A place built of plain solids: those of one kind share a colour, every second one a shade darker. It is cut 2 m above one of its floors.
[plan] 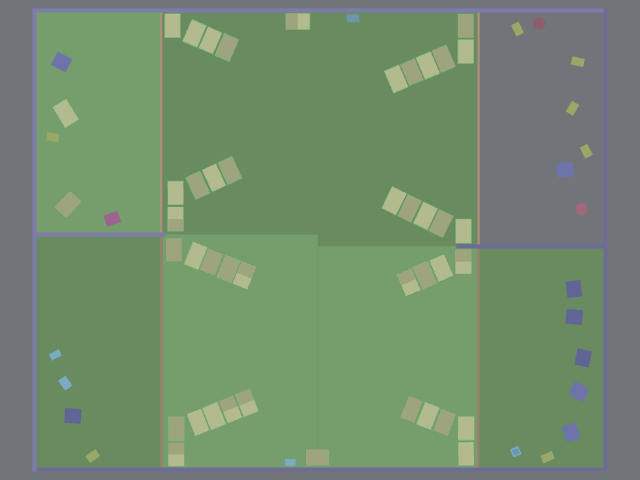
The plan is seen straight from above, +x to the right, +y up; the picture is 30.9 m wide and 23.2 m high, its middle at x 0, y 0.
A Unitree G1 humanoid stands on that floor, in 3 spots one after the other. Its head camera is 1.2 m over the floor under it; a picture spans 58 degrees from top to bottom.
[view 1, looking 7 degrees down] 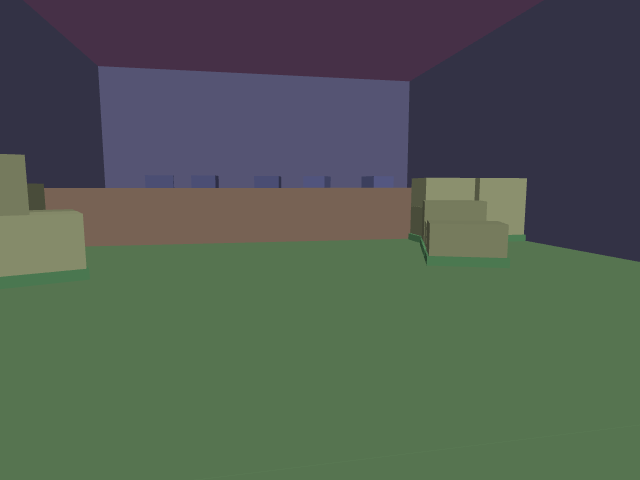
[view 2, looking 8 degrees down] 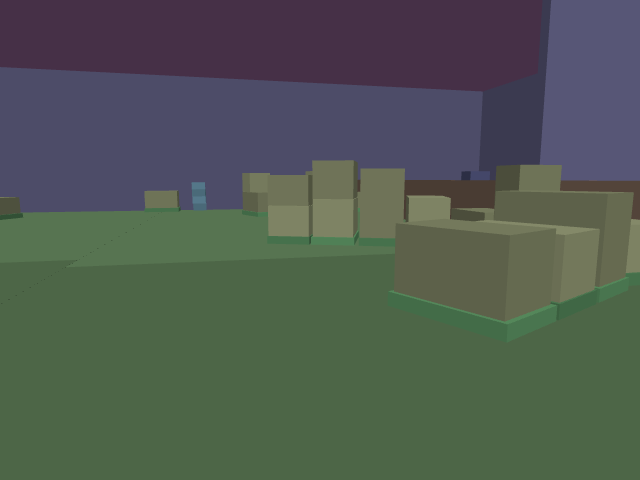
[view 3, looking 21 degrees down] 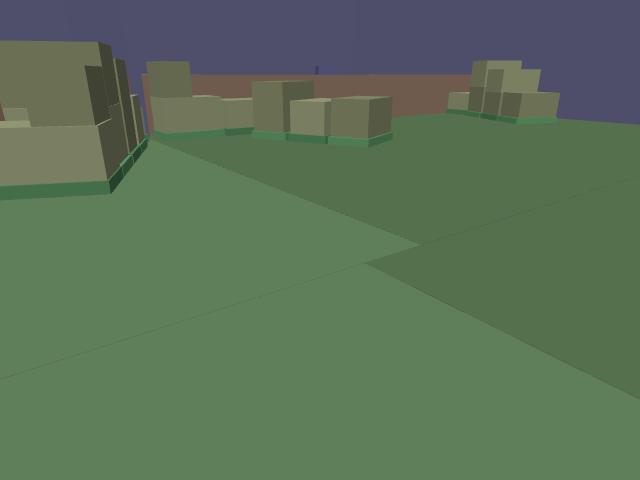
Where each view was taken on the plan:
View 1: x -1.83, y -4.63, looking -11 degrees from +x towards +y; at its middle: guard_wall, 9.70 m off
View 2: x -2.21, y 6.74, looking -103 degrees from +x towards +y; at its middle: pallet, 7.95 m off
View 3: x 1.88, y -2.14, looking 144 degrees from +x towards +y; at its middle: floor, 3.35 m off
